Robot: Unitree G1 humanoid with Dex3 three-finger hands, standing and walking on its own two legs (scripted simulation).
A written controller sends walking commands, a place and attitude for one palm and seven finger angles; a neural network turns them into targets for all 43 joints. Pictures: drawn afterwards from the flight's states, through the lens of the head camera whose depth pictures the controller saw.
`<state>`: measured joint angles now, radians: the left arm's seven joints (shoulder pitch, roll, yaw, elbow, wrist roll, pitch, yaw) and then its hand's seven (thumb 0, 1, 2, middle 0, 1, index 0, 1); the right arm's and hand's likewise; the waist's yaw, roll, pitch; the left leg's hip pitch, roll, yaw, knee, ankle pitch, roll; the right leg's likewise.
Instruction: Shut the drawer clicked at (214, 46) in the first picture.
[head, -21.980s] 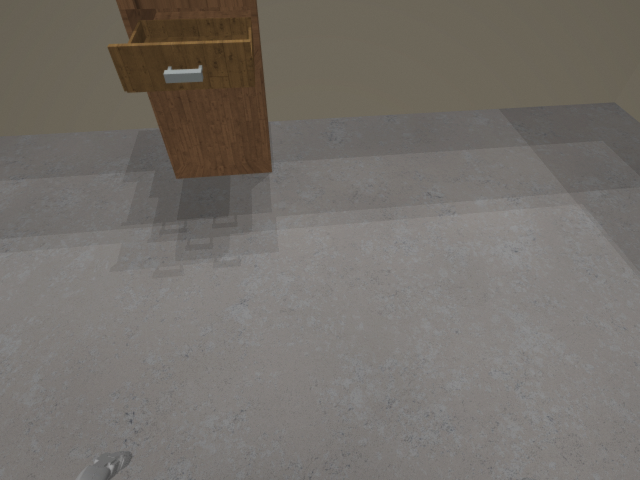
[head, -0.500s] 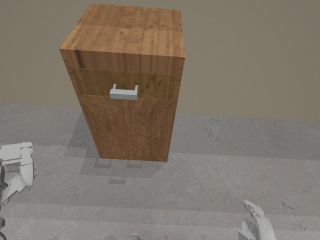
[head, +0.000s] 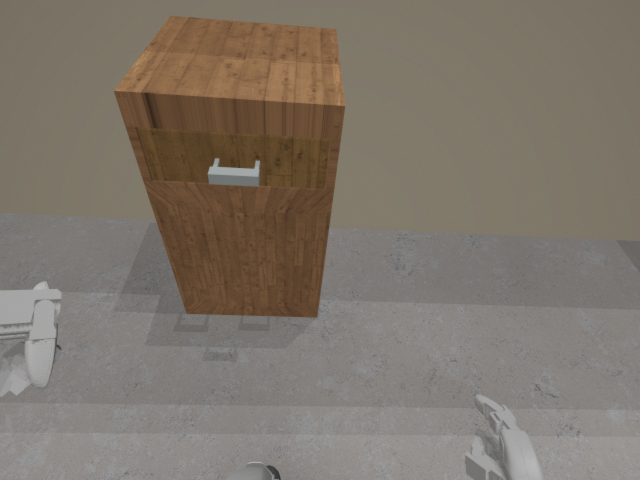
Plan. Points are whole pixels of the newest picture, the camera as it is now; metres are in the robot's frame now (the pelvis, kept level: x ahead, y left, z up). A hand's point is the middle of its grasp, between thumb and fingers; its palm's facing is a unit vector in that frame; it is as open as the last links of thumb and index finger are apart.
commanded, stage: stop stepping back and stand still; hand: left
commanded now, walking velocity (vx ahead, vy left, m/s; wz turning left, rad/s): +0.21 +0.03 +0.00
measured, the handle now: (235, 170) +0.76 +0.21 -0.08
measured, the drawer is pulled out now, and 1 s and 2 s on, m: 0.00 0.00 0.00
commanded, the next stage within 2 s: let the arm hang, fingers relaxed in 1.14 s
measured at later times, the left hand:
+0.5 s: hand out of the picture +0.16 +0.29 +0.20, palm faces +0.29 -0.84 -0.45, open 3.2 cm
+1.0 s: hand out of the picture +0.19 +0.31 +0.17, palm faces +0.34 -0.81 -0.47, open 3.2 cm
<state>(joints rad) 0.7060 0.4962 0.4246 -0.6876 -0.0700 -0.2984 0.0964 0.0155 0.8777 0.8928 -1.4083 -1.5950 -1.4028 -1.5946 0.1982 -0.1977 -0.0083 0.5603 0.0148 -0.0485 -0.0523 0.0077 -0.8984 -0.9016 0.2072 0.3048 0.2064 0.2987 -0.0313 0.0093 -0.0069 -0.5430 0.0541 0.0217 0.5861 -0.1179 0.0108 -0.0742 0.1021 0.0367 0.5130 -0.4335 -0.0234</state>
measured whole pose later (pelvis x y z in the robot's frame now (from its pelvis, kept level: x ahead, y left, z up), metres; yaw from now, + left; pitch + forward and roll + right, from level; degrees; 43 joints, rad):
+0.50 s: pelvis -0.03 +0.06 +0.01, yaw -6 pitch +0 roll -2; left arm 0.68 0.45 0.40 -0.66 -0.06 -0.18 0.14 0.01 0.88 0.89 -1.41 -1.60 -1.40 -1.60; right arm 0.24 -0.17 0.02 0.64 -0.01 -0.05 -0.06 0.01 -0.90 -0.90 0.21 0.31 0.21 0.30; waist 0.01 -0.02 -0.05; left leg -0.50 0.01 0.04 0.83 -0.32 -0.01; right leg -0.19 0.02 -0.07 0.49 -0.31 -0.04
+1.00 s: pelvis -0.01 +0.07 +0.01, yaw -4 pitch +0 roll -1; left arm 0.63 0.38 0.40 -0.51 -0.04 -0.18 0.16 0.01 0.88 0.89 -1.41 -1.60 -1.40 -1.60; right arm 0.23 -0.20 0.00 0.66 0.01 -0.09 -0.08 0.01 -0.90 -0.90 0.21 0.30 0.20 0.30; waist -0.01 0.00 0.01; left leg -0.27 0.00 0.03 0.55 -0.27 0.02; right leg -0.25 0.01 -0.05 0.53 -0.27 -0.01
